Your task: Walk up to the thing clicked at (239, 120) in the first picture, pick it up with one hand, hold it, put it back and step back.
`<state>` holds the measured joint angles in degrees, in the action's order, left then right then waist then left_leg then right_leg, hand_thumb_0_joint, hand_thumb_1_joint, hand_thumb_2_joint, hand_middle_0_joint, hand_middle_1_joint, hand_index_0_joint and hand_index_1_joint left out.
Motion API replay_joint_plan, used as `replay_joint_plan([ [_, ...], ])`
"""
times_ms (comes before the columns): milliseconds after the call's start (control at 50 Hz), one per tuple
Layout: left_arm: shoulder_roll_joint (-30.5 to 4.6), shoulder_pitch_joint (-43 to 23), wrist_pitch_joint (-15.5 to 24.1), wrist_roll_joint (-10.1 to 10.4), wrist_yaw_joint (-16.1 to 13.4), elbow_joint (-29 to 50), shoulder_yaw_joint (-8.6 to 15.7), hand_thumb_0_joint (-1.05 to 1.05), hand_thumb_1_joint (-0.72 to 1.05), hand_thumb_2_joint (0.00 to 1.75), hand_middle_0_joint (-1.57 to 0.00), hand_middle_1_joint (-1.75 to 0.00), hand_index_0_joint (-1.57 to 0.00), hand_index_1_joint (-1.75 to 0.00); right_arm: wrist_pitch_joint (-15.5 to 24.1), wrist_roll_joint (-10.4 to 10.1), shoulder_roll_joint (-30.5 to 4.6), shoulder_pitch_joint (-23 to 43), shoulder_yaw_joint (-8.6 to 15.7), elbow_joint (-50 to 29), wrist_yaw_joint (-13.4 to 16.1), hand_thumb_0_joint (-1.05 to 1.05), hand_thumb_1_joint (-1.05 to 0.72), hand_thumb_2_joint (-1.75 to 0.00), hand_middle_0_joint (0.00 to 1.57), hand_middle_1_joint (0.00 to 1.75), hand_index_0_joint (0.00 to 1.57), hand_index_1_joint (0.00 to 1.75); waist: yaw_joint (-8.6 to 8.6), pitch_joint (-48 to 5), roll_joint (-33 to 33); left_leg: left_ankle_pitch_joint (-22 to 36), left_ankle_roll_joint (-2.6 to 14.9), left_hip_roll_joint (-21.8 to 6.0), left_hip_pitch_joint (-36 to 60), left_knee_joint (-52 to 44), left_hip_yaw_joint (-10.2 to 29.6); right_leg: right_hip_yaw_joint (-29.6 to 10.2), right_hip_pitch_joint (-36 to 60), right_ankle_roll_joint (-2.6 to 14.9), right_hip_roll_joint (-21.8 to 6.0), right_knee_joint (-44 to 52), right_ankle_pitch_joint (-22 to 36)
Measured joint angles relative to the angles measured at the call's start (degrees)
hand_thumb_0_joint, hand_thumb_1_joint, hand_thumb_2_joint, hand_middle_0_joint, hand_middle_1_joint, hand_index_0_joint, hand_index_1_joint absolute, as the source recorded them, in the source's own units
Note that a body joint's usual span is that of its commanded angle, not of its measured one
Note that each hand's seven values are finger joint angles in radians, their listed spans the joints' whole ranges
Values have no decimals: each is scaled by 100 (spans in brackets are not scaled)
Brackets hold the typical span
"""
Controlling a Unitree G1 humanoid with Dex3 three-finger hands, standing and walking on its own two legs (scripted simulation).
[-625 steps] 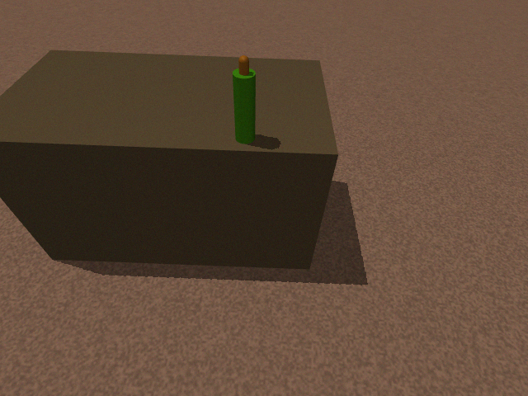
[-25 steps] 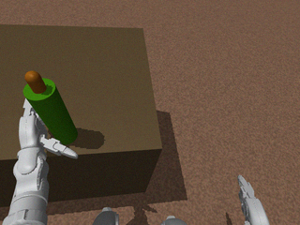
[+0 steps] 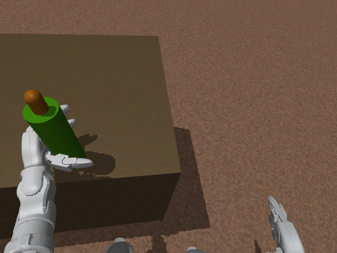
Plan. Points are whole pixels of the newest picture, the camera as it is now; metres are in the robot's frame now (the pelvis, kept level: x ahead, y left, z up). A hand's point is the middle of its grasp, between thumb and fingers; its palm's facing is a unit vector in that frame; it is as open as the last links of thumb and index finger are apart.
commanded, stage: close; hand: left
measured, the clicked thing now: (57, 133) +0.37 +0.23 +0.07
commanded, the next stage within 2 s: settle in 0.24 s
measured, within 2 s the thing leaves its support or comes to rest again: leaves its support in 0.84 s
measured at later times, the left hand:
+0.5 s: hand (68, 140) +0.38 +0.22 +0.03, palm faces +0.21 -0.98 -0.01, open 8.7 cm
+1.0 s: hand (68, 132) +0.39 +0.22 +0.05, palm faces +0.22 -0.98 -0.03, open 8.5 cm
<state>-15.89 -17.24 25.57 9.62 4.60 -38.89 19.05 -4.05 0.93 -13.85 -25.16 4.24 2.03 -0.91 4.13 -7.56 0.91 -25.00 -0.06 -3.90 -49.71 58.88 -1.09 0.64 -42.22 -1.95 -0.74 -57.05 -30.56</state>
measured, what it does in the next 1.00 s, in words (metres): stands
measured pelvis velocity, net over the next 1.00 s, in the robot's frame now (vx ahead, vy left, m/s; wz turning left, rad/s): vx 0.00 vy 0.01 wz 0.00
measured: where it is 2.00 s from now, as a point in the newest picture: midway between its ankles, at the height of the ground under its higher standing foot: outside the picture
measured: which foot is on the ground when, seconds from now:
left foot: down 0.00-1.00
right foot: down 0.00-1.00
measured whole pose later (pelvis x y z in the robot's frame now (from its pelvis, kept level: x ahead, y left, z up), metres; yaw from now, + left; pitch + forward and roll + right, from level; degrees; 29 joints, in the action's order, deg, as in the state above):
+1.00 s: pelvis +0.00 +0.01 +0.01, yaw +0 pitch +13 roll -2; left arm -16.2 -18.7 18.2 8.0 0.2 -36.4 15.5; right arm -5.1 0.9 -13.3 -22.3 3.8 5.6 0.3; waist 4.1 -6.5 0.1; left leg -23.9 0.4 -3.7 -45.0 55.6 -1.6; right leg 0.3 -37.5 -2.4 -0.9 -53.2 -28.9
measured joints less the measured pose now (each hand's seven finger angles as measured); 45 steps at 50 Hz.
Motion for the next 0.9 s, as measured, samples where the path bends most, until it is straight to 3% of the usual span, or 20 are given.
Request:
replay_joint_plan([
  [240,-29,-165,131,-31,-58,-147,-48,-1,-27,58,-94,-80,-95,-79,-60,30,-14,58,47,-15,-15,-1,50,-5,5,5,6,5,32,58,14,16,4,18,-42,18,16,14,-37,-3,-15,-29,2],
  [280,-31,-196,172,-53,-58,-201,-65,-1,-27,62,-99,-84,-94,-81,-79,35,-15,39,36,-40,-12,-1,50,-5,5,5,6,5,30,47,9,21,8,21,-62,22,15,13,-57,-6,-17,-36,4],
  [440,-51,-287,264,-72,-9,-350,-34,0,-26,89,-94,-92,-89,-90,-112,42,18,52,-45,3,-51,-1,51,-5,5,5,6,5,39,7,6,38,18,23,-166,84,13,5,-168,-15,-18,-114,12],
  [580,-57,-258,81,-144,-136,-230,-101,0,-21,113,-89,-98,-84,-98,-168,13,21,50,-29,-29,-14,-1,52,-5,6,5,6,5,60,71,8,73,28,26,-79,27,-12,-19,-92,-24,-22,-57,58],
  [900,-30,-50,-606,-187,-395,203,-335,-1,-20,112,-87,-101,-82,-102,-141,11,60,240,-58,198,96,-1,52,-5,6,5,6,5,21,101,-66,82,45,13,342,-216,-42,-38,348,-41,-6,273,135],
])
